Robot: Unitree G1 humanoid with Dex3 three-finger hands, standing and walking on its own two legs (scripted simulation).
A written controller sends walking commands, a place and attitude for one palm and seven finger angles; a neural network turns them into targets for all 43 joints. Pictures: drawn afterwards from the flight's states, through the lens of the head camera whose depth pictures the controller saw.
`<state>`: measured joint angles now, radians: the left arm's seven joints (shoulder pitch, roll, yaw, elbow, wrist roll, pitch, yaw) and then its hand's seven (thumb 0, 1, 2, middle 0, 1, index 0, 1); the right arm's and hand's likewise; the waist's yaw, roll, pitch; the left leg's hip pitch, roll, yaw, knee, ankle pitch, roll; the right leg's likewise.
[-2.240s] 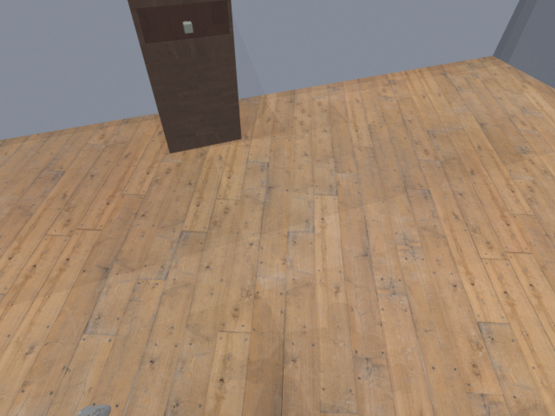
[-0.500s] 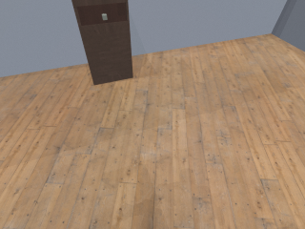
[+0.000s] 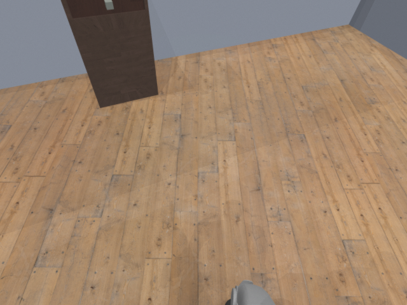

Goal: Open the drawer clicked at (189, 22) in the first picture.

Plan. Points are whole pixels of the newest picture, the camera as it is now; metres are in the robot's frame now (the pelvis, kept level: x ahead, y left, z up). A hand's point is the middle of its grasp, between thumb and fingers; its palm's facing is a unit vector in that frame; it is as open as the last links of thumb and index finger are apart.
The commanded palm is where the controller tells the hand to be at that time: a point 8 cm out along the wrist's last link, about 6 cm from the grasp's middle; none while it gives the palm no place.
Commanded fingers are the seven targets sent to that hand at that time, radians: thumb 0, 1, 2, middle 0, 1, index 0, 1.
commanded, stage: walk to a spot facing it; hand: left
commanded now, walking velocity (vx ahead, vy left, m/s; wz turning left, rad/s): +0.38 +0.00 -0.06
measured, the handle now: (108, 3) +1.49 +0.52 -0.08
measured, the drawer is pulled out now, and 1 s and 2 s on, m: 0.00 0.00 0.00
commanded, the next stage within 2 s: turn to face it in 1.54 s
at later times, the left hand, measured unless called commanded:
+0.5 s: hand (135, 275) +0.21 +0.16 -0.18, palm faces +0.09 -0.98 -0.15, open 7.2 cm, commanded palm none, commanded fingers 0.00 0.90 0.90 -0.20 -0.30 -0.20 -0.30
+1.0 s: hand (150, 160) +0.54 +0.17 -0.17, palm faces -0.07 -0.98 -0.18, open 7.3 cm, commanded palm none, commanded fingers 0.00 0.90 0.90 -0.20 -0.30 -0.20 -0.30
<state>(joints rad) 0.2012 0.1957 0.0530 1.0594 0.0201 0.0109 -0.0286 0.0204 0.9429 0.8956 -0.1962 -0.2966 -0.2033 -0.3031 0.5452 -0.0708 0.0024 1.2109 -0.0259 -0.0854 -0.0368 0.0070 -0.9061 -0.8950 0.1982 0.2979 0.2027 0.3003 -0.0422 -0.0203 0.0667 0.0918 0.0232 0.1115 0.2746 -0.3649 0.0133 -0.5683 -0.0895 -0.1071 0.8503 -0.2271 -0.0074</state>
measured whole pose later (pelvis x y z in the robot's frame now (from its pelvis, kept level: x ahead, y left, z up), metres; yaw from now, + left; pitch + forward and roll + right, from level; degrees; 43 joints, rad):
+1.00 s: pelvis +0.45 -0.01 +0.00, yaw -4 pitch -1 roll +1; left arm 0.15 0.19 0.07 1.04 0.02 0.00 -0.03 0.01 0.92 0.90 -0.19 -0.30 -0.20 -0.30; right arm 0.46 -0.12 -0.04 1.16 -0.03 -0.07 -0.02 0.00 -0.92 -0.90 0.20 0.30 0.20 0.30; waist -0.05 -0.01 0.06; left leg 0.07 0.05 0.25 0.31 -0.35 -0.02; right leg -0.53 -0.11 -0.12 0.69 -0.17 0.00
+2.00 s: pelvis +0.82 -0.02 +0.00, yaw +9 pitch -1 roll +1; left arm 0.13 0.17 0.06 0.95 0.01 0.01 0.01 0.00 0.91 0.90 -0.19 -0.30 -0.20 -0.30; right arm 0.28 -0.16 -0.05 1.05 -0.03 0.01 -0.01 0.01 -0.92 -0.89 0.20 0.30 0.20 0.30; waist -0.04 0.01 0.05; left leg -0.23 -0.01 0.06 0.51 -0.27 0.03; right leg -0.37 -0.06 -0.08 0.68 -0.30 0.07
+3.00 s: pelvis +0.95 +0.01 +0.00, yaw +23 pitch -2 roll +0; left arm 0.23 0.15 0.05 1.04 0.02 -0.06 0.01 0.00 0.93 0.90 -0.20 -0.30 -0.21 -0.30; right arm 0.37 -0.16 -0.05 1.15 -0.03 0.01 0.00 0.01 -0.91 -0.90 0.20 0.30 0.20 0.30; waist -0.01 0.04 0.04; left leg -0.33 0.05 0.05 1.04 -0.41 0.02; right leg -0.23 -0.04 -0.16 0.53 -0.27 -0.03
